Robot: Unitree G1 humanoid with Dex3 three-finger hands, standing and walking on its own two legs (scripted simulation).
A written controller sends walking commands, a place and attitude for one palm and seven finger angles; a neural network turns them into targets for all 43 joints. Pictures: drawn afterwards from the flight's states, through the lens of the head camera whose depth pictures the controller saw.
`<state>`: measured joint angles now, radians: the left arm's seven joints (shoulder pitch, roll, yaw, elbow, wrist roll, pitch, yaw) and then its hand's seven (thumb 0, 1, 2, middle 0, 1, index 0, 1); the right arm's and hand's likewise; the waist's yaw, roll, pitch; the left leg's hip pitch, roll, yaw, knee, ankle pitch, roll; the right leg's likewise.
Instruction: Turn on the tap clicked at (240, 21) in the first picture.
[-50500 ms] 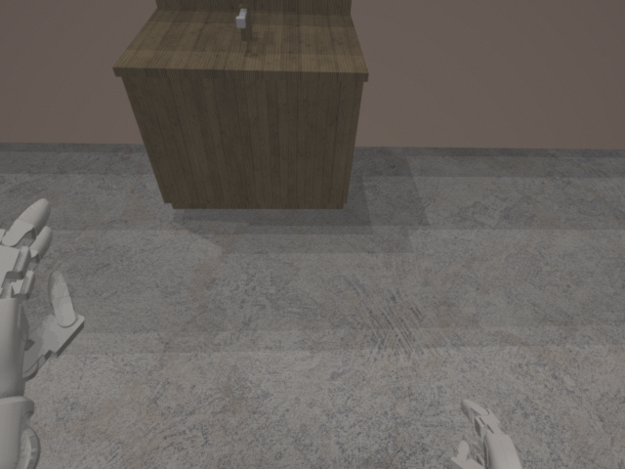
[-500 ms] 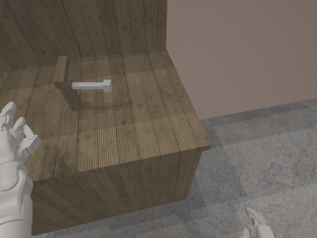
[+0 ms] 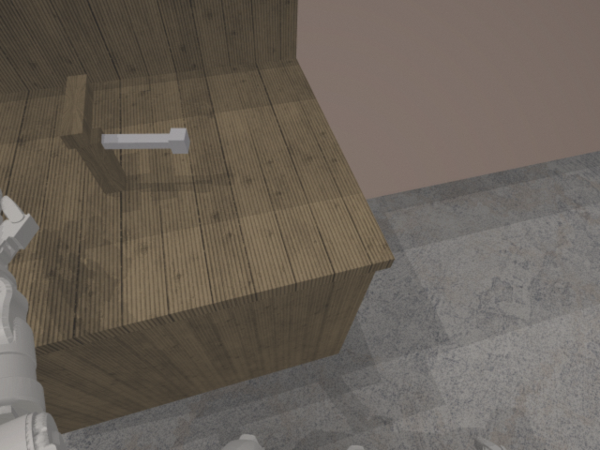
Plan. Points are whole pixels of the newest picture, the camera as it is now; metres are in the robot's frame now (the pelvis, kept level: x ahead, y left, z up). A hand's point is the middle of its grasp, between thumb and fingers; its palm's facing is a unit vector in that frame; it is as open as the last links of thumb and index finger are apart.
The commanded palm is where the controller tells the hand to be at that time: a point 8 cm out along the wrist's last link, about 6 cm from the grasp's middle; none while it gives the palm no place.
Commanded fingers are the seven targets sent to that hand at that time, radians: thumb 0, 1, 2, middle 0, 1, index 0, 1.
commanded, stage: reach beside the lever's end, fingers flat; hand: left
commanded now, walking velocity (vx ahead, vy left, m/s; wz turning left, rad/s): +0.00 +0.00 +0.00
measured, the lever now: (179, 141) +0.55 +0.21 +0.06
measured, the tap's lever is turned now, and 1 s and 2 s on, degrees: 77 77 77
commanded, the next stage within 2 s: push the lever round in 1.28 s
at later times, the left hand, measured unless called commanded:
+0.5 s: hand (49, 193) +0.43 +0.37 +0.07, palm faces +0.47 -0.87 -0.11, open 7.8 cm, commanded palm +0.38 +0.39 +0.06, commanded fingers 0.00 0.90 0.90 -0.15 -0.15 -0.15 -0.15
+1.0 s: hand (38, 209) +0.41 +0.37 +0.06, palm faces +0.51 -0.86 -0.09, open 7.8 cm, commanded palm +0.37 +0.39 +0.06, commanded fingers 0.00 0.90 0.90 -0.15 -0.15 -0.15 -0.15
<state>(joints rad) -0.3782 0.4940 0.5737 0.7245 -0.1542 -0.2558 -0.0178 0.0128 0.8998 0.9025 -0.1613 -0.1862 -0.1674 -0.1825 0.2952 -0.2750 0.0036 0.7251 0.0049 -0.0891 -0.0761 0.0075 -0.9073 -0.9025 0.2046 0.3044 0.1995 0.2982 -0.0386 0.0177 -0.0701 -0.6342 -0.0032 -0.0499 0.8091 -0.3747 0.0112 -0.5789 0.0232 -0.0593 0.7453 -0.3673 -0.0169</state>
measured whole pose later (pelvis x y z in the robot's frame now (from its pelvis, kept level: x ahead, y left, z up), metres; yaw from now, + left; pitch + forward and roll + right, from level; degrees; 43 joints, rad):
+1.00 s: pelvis +0.00 +0.00 -0.02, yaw +0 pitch +17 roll -3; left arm -0.57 0.63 0.63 1.00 -0.11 -0.32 -0.12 0.01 0.90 0.90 -0.15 -0.15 -0.16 -0.15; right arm 0.32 -0.29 0.02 0.67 0.00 0.01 -0.05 0.00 -0.91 -0.90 0.21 0.30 0.20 0.30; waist -0.07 0.01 -0.11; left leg -0.81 0.01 -0.07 0.93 -0.42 0.01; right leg -0.74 0.04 -0.07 0.84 -0.40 -0.02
